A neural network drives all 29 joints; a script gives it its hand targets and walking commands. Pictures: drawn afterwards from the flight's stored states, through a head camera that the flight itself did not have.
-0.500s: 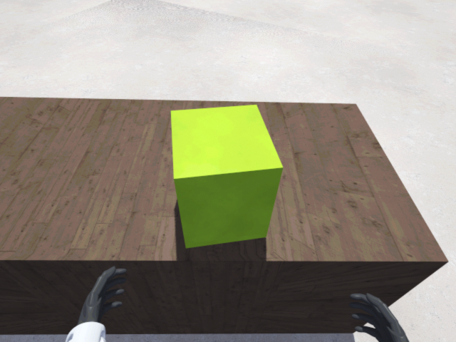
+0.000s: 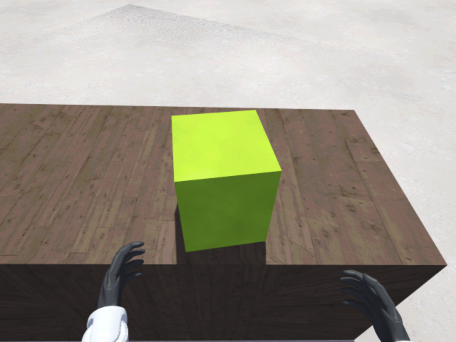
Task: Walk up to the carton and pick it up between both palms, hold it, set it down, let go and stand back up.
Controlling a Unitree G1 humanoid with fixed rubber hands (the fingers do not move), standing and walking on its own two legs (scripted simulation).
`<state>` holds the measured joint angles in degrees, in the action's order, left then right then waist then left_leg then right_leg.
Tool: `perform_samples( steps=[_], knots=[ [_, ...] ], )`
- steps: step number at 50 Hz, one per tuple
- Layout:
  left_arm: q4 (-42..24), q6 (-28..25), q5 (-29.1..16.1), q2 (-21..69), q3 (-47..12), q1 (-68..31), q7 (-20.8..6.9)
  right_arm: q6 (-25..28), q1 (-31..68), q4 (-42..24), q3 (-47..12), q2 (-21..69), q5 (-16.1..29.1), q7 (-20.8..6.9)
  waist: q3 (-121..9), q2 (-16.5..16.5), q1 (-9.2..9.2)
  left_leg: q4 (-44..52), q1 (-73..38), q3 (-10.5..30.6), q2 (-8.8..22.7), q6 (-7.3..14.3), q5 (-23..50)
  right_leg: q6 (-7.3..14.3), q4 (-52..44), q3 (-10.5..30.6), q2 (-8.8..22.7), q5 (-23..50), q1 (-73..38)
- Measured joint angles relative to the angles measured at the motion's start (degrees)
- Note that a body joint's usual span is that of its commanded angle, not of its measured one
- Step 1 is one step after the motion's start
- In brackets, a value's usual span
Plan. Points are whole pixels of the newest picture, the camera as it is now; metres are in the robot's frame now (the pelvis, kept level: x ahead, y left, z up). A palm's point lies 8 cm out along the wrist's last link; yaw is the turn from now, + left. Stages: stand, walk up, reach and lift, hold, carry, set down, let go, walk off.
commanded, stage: reach and lift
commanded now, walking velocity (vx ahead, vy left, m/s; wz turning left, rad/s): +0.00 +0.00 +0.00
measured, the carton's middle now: (220, 181) +0.48 +0.03 -0.01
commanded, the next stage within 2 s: none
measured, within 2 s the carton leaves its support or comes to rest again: neither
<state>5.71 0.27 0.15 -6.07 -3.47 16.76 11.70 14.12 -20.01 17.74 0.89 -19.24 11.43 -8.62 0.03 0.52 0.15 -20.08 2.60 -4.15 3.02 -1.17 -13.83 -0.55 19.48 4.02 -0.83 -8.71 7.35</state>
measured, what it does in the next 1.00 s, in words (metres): stands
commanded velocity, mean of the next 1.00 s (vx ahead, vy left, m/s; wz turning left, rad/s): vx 0.00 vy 0.00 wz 0.00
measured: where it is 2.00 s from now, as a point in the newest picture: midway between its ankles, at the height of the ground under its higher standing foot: outside the picture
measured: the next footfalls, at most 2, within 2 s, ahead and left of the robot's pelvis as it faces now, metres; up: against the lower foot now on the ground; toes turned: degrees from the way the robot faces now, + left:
none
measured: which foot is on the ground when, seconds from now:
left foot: down 0.00-1.00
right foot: down 0.00-1.00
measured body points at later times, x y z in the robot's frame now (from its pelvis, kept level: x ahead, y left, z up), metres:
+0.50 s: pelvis +0.01 +0.00 +0.00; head +0.00 +0.00 +0.45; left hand +0.26 +0.19 +0.04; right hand +0.27 -0.23 +0.03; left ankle -0.03 +0.13 -0.75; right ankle +0.03 -0.13 -0.75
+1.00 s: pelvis +0.00 -0.01 +0.00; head +0.00 -0.01 +0.45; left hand +0.32 +0.20 +0.09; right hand +0.35 -0.22 +0.09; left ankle -0.03 +0.13 -0.75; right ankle +0.03 -0.13 -0.75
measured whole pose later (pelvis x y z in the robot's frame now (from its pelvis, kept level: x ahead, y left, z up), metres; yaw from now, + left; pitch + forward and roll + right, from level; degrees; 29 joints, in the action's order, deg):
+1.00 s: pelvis +0.00 -0.01 +0.00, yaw +0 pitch -3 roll +0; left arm 1.7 28.1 -0.9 -5.8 7.0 -10.3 10.3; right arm -8.0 16.9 21.3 -1.3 -20.4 15.4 -3.5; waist 2.4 0.8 -0.1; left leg -19.0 2.6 -4.1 3.5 -1.7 -13.4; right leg -0.5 19.0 4.0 -1.3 -8.5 7.6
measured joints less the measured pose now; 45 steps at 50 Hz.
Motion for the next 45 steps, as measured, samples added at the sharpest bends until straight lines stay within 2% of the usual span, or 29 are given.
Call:
perform_samples(
  steps=[7,13,21,37,45],
  knots=[
    [-1.17,1.1,-0.01,0.3,-0.04,-0.01,1.0,-1.89,2.86,-0.96,-0.02,0.0,0.42,0.01,0.17,0.0,-0.01,0.11,-0.03,0.0,0.0,0.0,0.0,0.0,-0.02,0.0,-0.01,-0.01,0.01],
    [-3.83,4.7,-0.01,0.3,-0.04,-0.83,1.32,-5.11,7.93,-1.2,-0.01,0.0,0.84,0.1,0.45,0.0,-0.01,0.41,-0.02,0.0,0.0,-0.03,0.04,0.0,-0.23,0.0,-0.01,-0.02,0.06],
    [-6.35,9.64,-0.05,0.29,0.17,-5.28,0.98,-8.4,13.53,-1.21,-0.03,0.0,1.76,1.6,0.89,0.0,0.0,0.9,-0.02,0.0,0.0,-0.09,0.09,0.0,-0.69,0.0,-0.01,-0.02,0.07],
    [-7.6,20.15,-0.76,0.29,5.88,-15.9,-0.55,-15.34,25.41,-1.17,-0.93,-0.33,3.12,3.9,2.23,0.0,-0.01,1.05,-0.03,0.0,0.25,-0.37,0.2,0.0,-0.88,0.0,-0.25,0.08,0.07],
    [-6.38,25.41,-0.95,0.29,8.91,-22.41,-1.16,-19.84,32.69,1.37,-1.66,-0.96,3.77,4.59,2.36,0.09,-0.01,1.05,-0.03,0.0,0.44,-0.52,0.36,0.0,-0.74,0.0,-0.44,0.19,0.15]
  ],
)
